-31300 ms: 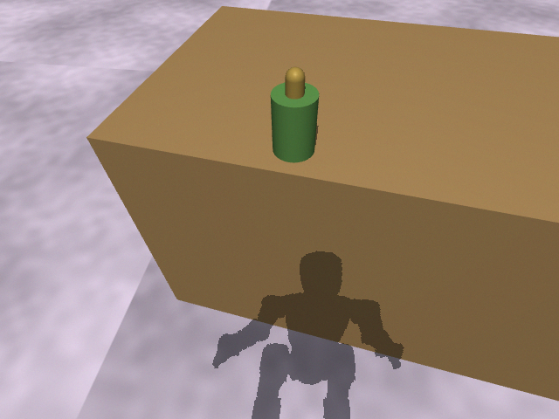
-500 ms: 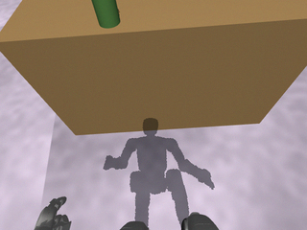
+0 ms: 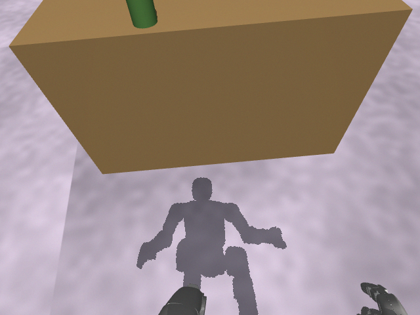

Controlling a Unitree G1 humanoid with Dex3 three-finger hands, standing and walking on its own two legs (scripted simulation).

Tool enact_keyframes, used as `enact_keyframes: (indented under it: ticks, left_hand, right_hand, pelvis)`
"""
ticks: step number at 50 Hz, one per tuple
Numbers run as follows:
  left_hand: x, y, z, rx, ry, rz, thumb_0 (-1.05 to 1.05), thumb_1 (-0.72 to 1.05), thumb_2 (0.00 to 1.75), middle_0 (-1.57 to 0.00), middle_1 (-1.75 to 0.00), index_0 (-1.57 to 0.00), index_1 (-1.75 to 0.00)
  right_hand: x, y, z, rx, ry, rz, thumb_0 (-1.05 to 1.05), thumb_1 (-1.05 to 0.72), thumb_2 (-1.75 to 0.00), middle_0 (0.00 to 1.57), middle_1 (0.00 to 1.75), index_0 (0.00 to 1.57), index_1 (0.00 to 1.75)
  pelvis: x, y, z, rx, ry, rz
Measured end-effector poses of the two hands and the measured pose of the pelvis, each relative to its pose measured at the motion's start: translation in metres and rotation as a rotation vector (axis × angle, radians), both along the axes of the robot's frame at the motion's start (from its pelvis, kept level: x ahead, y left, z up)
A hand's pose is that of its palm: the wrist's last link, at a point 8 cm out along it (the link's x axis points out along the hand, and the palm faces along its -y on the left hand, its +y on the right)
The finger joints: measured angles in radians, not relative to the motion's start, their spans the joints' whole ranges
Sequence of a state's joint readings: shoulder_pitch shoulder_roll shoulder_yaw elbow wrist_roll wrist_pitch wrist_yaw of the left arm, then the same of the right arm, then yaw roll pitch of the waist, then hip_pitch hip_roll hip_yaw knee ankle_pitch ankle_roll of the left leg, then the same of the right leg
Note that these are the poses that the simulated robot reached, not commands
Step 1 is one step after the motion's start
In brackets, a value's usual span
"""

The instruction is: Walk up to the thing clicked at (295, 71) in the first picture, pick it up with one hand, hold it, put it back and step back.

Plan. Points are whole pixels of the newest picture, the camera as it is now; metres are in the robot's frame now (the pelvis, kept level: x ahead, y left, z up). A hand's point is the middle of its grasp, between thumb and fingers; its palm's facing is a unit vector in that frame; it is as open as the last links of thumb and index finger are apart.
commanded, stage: step back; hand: left
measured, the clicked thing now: out of the picture +1.01 +0.32 +0.13
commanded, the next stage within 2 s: stand in 1.08 s
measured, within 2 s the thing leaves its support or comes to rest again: neither
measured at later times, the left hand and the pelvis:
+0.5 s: hand out of the picture -0.01 +0.28 -0.14, palm faces +0.07 -0.92 -0.38, open 7.4 cm; pelvis -0.05 +0.00 +0.01, yaw +4 degrees
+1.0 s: hand out of the picture +0.06 +0.30 -0.15, palm faces +0.09 -0.93 -0.37, open 7.4 cm; pelvis +0.00 +0.03 +0.00, yaw +4 degrees
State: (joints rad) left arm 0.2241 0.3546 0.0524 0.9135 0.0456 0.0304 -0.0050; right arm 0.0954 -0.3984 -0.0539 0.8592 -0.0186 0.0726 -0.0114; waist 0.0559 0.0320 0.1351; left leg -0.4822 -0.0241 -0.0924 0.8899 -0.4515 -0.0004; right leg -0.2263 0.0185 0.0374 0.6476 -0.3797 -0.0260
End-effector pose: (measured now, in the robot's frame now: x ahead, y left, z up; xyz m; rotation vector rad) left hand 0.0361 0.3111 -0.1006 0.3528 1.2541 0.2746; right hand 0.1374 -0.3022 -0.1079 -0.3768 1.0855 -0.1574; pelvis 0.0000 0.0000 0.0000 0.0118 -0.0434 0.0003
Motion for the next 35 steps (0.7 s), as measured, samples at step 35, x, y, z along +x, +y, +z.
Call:
enact_keyframes:
  ticks: [35]
  left_hand:
    - [-0.050, -0.005, 0.005, -0.026, -0.068, 0.080, 0.01, 0.90, 0.90, -0.21, -0.30, -0.21, -0.30]
  right_hand:
    - [-0.063, -0.002, 0.001, 0.007, 0.102, 0.033, 0.01, -0.91, -0.90, 0.20, 0.30, 0.20, 0.30]
  pelvis:
    - [-0.024, -0.002, 0.009, -0.015, 0.000, 0.091]
